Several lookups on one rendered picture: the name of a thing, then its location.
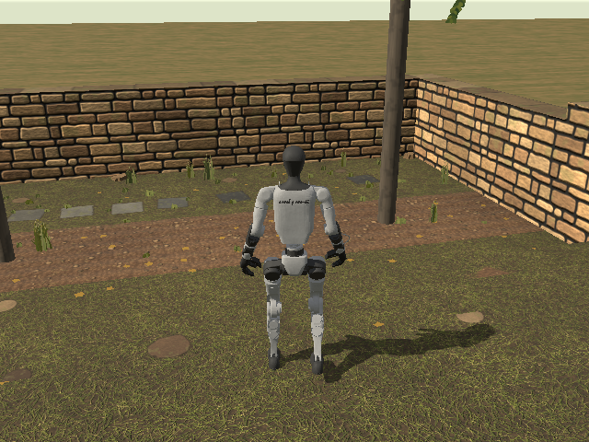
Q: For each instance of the right robot hand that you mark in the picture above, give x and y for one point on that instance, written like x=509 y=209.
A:
x=340 y=261

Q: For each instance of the robot right forearm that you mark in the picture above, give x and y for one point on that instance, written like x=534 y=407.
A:
x=337 y=242

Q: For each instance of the left robot upper arm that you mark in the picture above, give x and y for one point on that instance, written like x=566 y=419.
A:
x=260 y=210

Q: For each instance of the left robot hand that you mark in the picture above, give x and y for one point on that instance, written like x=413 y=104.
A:
x=253 y=263

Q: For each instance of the robot left forearm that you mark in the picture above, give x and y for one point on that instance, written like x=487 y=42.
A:
x=250 y=245

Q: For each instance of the right robot upper arm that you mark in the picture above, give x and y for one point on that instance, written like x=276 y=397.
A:
x=322 y=194

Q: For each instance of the right robot thigh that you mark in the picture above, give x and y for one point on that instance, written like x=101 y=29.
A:
x=316 y=270

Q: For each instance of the humanoid robot head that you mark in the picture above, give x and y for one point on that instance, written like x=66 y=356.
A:
x=293 y=160

